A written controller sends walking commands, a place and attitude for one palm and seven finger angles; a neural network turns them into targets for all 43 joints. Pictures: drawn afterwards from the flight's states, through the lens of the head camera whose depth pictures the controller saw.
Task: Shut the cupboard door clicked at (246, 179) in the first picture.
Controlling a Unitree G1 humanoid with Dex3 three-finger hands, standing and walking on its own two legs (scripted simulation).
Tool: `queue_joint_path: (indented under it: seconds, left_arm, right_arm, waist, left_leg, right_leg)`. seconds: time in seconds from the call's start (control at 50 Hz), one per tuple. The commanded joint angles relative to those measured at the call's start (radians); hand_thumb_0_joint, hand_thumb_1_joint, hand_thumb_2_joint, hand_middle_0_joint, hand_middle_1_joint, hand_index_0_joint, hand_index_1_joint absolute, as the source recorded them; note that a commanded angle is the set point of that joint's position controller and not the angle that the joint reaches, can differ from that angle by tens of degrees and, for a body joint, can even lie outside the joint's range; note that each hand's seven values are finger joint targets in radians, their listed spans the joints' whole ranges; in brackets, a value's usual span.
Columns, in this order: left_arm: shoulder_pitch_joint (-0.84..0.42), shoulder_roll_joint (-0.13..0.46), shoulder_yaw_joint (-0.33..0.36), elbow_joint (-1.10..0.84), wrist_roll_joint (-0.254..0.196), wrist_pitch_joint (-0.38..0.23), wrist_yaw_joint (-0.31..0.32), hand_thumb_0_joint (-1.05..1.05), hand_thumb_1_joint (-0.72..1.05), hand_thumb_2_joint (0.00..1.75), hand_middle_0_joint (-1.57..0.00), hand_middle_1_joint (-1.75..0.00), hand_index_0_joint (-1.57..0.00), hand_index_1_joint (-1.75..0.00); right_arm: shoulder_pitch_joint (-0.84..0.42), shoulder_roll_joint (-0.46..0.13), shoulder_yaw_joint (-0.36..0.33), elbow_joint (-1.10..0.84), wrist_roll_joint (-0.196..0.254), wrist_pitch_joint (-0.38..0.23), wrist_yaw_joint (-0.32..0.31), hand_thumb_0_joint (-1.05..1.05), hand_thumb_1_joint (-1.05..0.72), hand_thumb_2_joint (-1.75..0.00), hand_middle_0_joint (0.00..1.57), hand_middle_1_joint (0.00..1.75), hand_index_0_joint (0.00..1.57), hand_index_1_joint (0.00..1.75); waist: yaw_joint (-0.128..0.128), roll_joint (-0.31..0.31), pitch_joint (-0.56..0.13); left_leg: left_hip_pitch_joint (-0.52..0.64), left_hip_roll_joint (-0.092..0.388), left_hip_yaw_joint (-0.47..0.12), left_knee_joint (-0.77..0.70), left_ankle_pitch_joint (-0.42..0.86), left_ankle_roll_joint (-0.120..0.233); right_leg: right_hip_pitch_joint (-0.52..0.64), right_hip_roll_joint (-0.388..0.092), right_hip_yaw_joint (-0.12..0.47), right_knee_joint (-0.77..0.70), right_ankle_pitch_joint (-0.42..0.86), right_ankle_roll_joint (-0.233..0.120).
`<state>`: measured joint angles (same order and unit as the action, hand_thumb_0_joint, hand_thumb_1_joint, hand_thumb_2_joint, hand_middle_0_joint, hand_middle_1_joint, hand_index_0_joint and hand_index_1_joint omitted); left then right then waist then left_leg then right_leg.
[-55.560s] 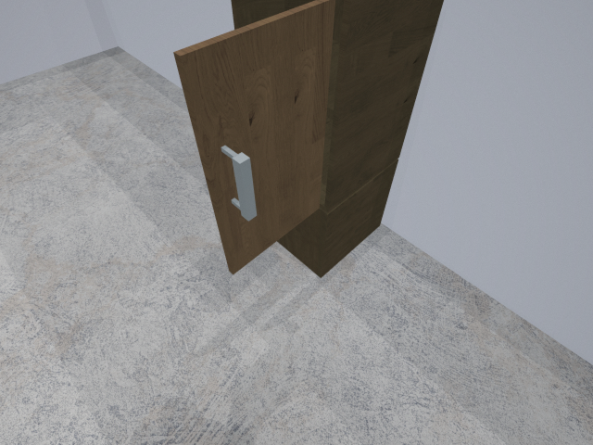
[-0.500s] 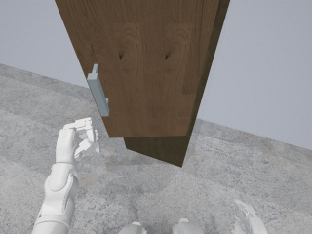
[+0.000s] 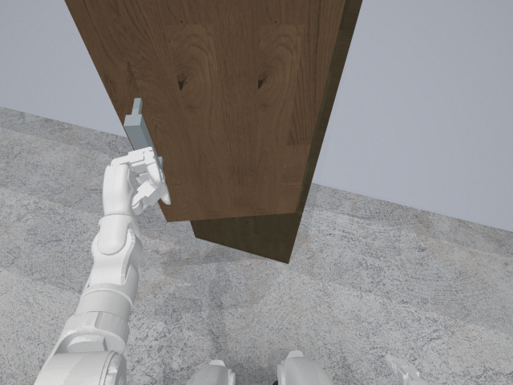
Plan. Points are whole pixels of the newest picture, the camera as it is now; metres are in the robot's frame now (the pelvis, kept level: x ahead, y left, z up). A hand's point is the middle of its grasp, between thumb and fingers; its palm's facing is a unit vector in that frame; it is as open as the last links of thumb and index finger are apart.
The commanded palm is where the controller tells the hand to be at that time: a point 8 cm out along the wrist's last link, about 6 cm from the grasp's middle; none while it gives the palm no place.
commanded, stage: bring the fist close to the handle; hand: left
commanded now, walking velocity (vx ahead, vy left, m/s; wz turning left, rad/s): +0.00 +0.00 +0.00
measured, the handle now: (148, 145) +0.50 +0.19 +0.06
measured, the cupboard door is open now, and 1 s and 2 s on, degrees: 22 15 0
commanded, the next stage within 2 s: push the door shut along its arc in 0.30 s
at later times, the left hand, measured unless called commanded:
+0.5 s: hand (166, 186) +0.41 +0.15 +0.06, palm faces +0.07 -1.00 -0.01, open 3.1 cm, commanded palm +0.39 +0.20 +0.06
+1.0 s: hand (162, 158) +0.46 +0.16 +0.06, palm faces -0.04 -1.00 -0.03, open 3.2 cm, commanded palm +0.46 +0.20 +0.06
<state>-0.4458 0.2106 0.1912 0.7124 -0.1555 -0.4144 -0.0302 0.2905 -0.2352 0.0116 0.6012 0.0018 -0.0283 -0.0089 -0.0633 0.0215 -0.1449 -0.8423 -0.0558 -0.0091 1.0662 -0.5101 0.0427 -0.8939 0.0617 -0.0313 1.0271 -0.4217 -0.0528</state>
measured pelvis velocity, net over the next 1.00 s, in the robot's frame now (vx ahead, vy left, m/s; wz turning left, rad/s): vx -0.02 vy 0.00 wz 0.02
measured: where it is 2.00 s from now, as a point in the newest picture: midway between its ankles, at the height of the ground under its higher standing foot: outside the picture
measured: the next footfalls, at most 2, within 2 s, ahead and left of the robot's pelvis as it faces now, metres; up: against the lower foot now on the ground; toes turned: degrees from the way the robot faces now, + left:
none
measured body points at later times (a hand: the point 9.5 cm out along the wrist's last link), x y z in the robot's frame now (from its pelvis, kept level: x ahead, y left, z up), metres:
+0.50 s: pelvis +0.00 +0.01 +0.00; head +0.07 +0.01 +0.45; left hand +0.40 +0.20 +0.06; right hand +0.10 -0.25 -0.11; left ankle +0.00 +0.09 -0.66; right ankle +0.04 -0.09 -0.66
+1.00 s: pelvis -0.02 +0.00 -0.01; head +0.09 +0.01 +0.42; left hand +0.46 +0.22 +0.07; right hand +0.03 -0.26 -0.13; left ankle +0.00 +0.09 -0.66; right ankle +0.04 -0.09 -0.66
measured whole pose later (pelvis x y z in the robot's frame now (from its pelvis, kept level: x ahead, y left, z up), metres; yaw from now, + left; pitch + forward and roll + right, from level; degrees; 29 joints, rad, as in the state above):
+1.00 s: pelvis -0.02 +0.00 -0.01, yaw +1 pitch +20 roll -2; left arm -0.83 0.38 0.24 1.15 -0.15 -0.48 -0.20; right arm 0.35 -0.27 0.02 0.65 0.01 0.00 -0.01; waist -0.13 0.03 -0.13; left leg -0.98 -0.06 -0.03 1.13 -0.50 0.05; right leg -1.01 0.05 -0.06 1.07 -0.41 -0.05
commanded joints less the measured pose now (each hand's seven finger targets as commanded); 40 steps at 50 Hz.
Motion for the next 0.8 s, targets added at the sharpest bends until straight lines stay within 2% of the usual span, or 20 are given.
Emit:
queue_joint_path:
  seconds: [0.0,0.1,0.12,0.18,0.24,0.26,0.32,0.34,0.38,0.4,0.42,0.48,0.52,0.56,0.58,0.64,0.66,0.72,0.74,0.78]
  left_arm:
    - [-0.239,0.114,0.022,-0.208,-0.005,-0.081,-0.006,0.0,0.9,0.9,-1.3,-1.5,-1.3,-1.5]
    - [-0.294,0.132,0.039,-0.201,-0.002,-0.089,0.014,0.0,0.9,0.9,-1.3,-1.5,-1.3,-1.5]
    - [-0.311,0.167,0.063,-0.241,0.002,-0.104,0.019,0.0,0.9,0.9,-1.3,-1.5,-1.3,-1.5]
    - [-0.327,0.127,0.024,-0.248,0.012,-0.124,0.024,0.0,0.9,0.9,-1.3,-1.5,-1.3,-1.5]
    - [-0.312,0.124,0.02,-0.218,0.012,-0.127,0.023,0.0,0.9,0.9,-1.3,-1.5,-1.3,-1.5]
    - [-0.322,0.096,-0.004,-0.189,0.013,-0.12,0.02,0.0,0.9,0.9,-1.3,-1.5,-1.3,-1.5]
    - [-0.354,0.137,0.028,-0.166,0.013,-0.111,0.023,0.0,0.9,0.9,-1.3,-1.5,-1.3,-1.5]
    - [-0.363,0.143,0.029,-0.172,0.017,-0.113,0.025,0.0,0.9,0.9,-1.3,-1.5,-1.3,-1.5]
    - [-0.367,0.089,-0.007,-0.17,0.014,-0.113,0.023,0.0,0.9,0.9,-1.3,-1.5,-1.3,-1.5]
    - [-0.361,0.118,0.013,-0.166,0.016,-0.115,0.024,0.0,0.9,0.9,-1.3,-1.5,-1.3,-1.5]
    - [-0.382,0.137,0.021,-0.15,0.018,-0.116,0.023,0.0,0.9,0.9,-1.3,-1.5,-1.3,-1.5]
    - [-0.486,0.162,0.028,-0.097,0.028,-0.122,0.005,0.0,0.9,0.9,-1.3,-1.5,-1.3,-1.5]
    - [-0.507,0.208,0.057,-0.097,0.026,-0.132,-0.01,0.0,0.9,0.9,-1.3,-1.5,-1.3,-1.5]
    - [-0.516,0.169,0.029,-0.051,0.02,-0.129,-0.031,0.0,0.9,0.9,-1.3,-1.5,-1.3,-1.5]
    - [-0.532,0.168,0.026,-0.013,0.017,-0.124,-0.041,0.0,0.9,0.9,-1.3,-1.5,-1.3,-1.5]
    - [-0.6,0.219,0.054,0.024,0.016,-0.126,-0.071,0.0,0.9,0.9,-1.3,-1.5,-1.3,-1.5]
    - [-0.62,0.184,0.025,0.043,0.014,-0.124,-0.083,0.0,0.9,0.9,-1.3,-1.5,-1.3,-1.5]
    - [-0.732,0.222,0.035,0.093,0.015,-0.128,-0.105,0.0,0.9,0.9,-1.3,-1.5,-1.3,-1.5]
    - [-0.748,0.238,0.044,0.119,0.017,-0.129,-0.112,0.0,0.9,0.9,-1.3,-1.5,-1.3,-1.5]
    - [-0.783,0.224,0.026,0.138,0.016,-0.13,-0.129,0.0,0.9,0.9,-1.3,-1.5,-1.3,-1.5]
  right_arm:
    - [0.046,-0.14,-0.059,-0.119,0.001,-0.031,0.001,0.0,-0.9,-0.9,0.2,0.3,0.2,0.3]
    - [0.045,-0.143,-0.058,-0.115,0.002,-0.018,-0.002,0.0,-0.9,-0.9,0.2,0.3,0.2,0.3]
    - [0.046,-0.146,-0.061,-0.12,0.0,-0.02,-0.006,0.0,-0.9,-0.9,0.2,0.3,0.2,0.3]
    - [0.042,-0.139,-0.061,-0.107,-0.003,-0.021,-0.005,0.0,-0.9,-0.9,0.2,0.3,0.2,0.3]
    - [0.045,-0.146,-0.063,-0.1,-0.002,-0.023,-0.005,0.0,-0.9,-0.9,0.2,0.3,0.2,0.3]
    - [0.041,-0.143,-0.06,-0.099,-0.003,-0.022,-0.004,0.0,-0.9,-0.9,0.2,0.3,0.2,0.3]
    - [0.046,-0.151,-0.061,-0.099,-0.002,-0.02,-0.008,0.0,-0.9,-0.9,0.2,0.3,0.2,0.3]
    - [0.041,-0.149,-0.06,-0.1,-0.002,-0.017,-0.008,0.0,-0.9,-0.9,0.2,0.3,0.2,0.3]
    - [0.039,-0.143,-0.06,-0.102,-0.003,-0.021,-0.003,0.0,-0.9,-0.9,0.2,0.3,0.2,0.3]
    - [0.044,-0.149,-0.06,-0.101,-0.003,-0.019,-0.003,0.0,-0.9,-0.9,0.2,0.3,0.2,0.3]
    - [0.049,-0.152,-0.059,-0.101,-0.004,-0.017,-0.006,0.0,-0.9,-0.9,0.2,0.3,0.2,0.3]
    - [0.052,-0.149,-0.056,-0.084,-0.005,-0.012,-0.009,0.0,-0.9,-0.9,0.2,0.3,0.2,0.3]
    - [0.058,-0.155,-0.057,-0.087,-0.004,-0.011,-0.012,0.0,-0.9,-0.9,0.2,0.3,0.2,0.3]
    - [0.061,-0.15,-0.054,-0.082,-0.002,-0.008,-0.008,0.0,-0.9,-0.9,0.2,0.3,0.2,0.3]
    - [0.067,-0.153,-0.054,-0.078,-0.002,-0.006,-0.008,0.0,-0.9,-0.9,0.2,0.3,0.2,0.3]
    - [0.084,-0.161,-0.055,-0.073,0.001,-0.001,-0.009,0.0,-0.9,-0.9,0.2,0.3,0.2,0.3]
    - [0.086,-0.157,-0.055,-0.072,0.003,-0.001,-0.009,0.0,-0.9,-0.9,0.2,0.3,0.2,0.3]
    - [0.107,-0.166,-0.055,-0.053,0.003,0.001,-0.013,0.0,-0.9,-0.9,0.2,0.3,0.2,0.3]
    - [0.111,-0.17,-0.057,-0.045,0.004,0.002,-0.013,0.0,-0.9,-0.9,0.2,0.3,0.2,0.3]
    - [0.12,-0.173,-0.058,-0.04,0.002,0.0,-0.011,0.0,-0.9,-0.9,0.2,0.3,0.2,0.3]
  waist:
    - [0.017,-0.007,-0.381]
    - [-0.005,-0.057,-0.305]
    - [0.004,-0.036,-0.34]
    - [-0.004,0.009,-0.357]
    - [-0.009,-0.011,-0.345]
    - [-0.017,0.002,-0.316]
    - [-0.018,-0.026,-0.319]
    - [-0.011,-0.008,-0.335]
    - [-0.015,0.014,-0.341]
    - [-0.008,-0.001,-0.348]
    - [-0.021,-0.018,-0.34]
    - [-0.039,-0.018,-0.326]
    - [-0.03,0.015,-0.369]
    - [-0.033,0.034,-0.365]
    - [-0.045,-0.001,-0.355]
    - [-0.05,0.001,-0.369]
    - [-0.062,-0.003,-0.363]
    - [-0.094,-0.001,-0.346]
    - [-0.092,0.0,-0.351]
    - [-0.104,0.009,-0.375]
  left_leg:
    - [0.117,0.033,-0.026,-0.164,0.333,-0.027]
    - [0.065,0.031,-0.021,-0.176,0.234,-0.017]
    - [0.08,0.03,-0.024,-0.173,0.25,-0.017]
    - [0.127,0.034,-0.026,-0.172,0.27,-0.024]
    - [0.138,0.039,-0.037,-0.175,0.262,-0.026]
    - [0.128,0.037,-0.035,-0.177,0.24,-0.026]
    - [0.109,0.033,-0.04,-0.179,0.213,-0.022]
    - [0.117,0.034,-0.037,-0.181,0.22,-0.023]
    - [0.142,0.035,-0.039,-0.179,0.237,-0.028]
    - [0.144,0.037,-0.045,-0.179,0.249,-0.029]
    - [0.131,0.035,-0.046,-0.173,0.253,-0.025]
    - [0.101,0.034,-0.041,-0.16,0.225,-0.021]
    - [0.113,0.032,-0.039,-0.151,0.246,-0.021]
    - [0.134,0.034,-0.045,-0.154,0.267,-0.028]
    - [0.118,0.035,-0.045,-0.149,0.261,-0.025]
    - [0.103,0.034,-0.049,-0.142,0.258,-0.023]
    - [0.099,0.032,-0.047,-0.138,0.253,-0.02]
    - [0.082,0.033,-0.057,-0.124,0.22,-0.014]
    - [0.08,0.034,-0.058,-0.123,0.218,-0.015]
    - [0.09,0.033,-0.062,-0.116,0.212,-0.013]
  right_leg:
    - [0.349,-0.037,0.042,-0.121,0.325,0.023]
    - [0.328,-0.04,0.052,-0.151,0.237,0.03]
    - [0.341,-0.04,0.053,-0.141,0.247,0.026]
    - [0.313,-0.038,0.046,-0.134,0.258,0.024]
    - [0.285,-0.034,0.036,-0.135,0.236,0.023]
    - [0.27,-0.035,0.035,-0.141,0.218,0.025]
    - [0.278,-0.035,0.038,-0.146,0.191,0.025]
    - [0.284,-0.037,0.041,-0.142,0.201,0.024]
    - [0.267,-0.036,0.032,-0.139,0.212,0.023]
    - [0.273,-0.035,0.03,-0.133,0.22,0.02]
    - [0.271,-0.033,0.032,-0.132,0.228,0.022]
    - [0.261,-0.039,0.045,-0.13,0.219,0.027]
    - [0.273,-0.038,0.051,-0.12,0.24,0.023]
    - [0.252,-0.036,0.041,-0.115,0.246,0.021]
    - [0.251,-0.036,0.042,-0.118,0.247,0.023]
    - [0.25,-0.037,0.046,-0.11,0.247,0.023]
    - [0.242,-0.037,0.047,-0.113,0.245,0.025]
    - [0.197,-0.037,0.048,-0.113,0.207,0.025]
    - [0.194,-0.038,0.053,-0.113,0.204,0.026]
    - [0.179,-0.037,0.05,-0.111,0.192,0.025]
